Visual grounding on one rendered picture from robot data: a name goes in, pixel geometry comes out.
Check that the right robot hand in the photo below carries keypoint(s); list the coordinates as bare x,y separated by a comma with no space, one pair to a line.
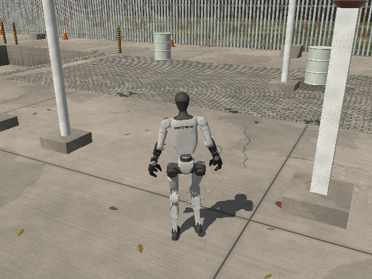
215,162

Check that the left robot hand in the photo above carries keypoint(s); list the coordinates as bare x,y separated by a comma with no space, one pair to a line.
152,168

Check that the humanoid robot torso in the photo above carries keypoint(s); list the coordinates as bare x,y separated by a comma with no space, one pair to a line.
185,139

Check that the robot left forearm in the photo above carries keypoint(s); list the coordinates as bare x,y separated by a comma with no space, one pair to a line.
155,155

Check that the robot left upper arm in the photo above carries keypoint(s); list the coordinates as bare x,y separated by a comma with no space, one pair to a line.
166,123

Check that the robot right upper arm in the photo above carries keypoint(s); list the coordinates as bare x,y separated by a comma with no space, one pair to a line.
201,121

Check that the robot right shin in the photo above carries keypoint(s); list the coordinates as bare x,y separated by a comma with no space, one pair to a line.
196,205

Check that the robot right forearm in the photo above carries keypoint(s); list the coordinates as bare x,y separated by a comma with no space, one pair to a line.
214,152

